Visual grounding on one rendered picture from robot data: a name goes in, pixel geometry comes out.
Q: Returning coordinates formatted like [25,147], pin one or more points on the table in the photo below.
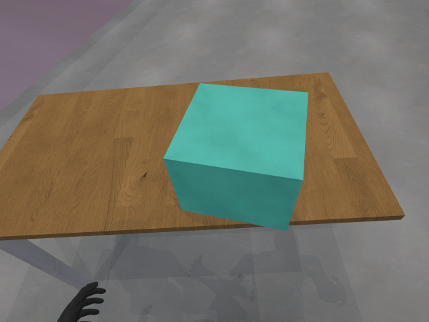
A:
[91,163]

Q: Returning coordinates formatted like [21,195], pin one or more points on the carton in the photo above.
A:
[238,154]

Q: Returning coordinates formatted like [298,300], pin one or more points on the robot left hand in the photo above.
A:
[74,310]

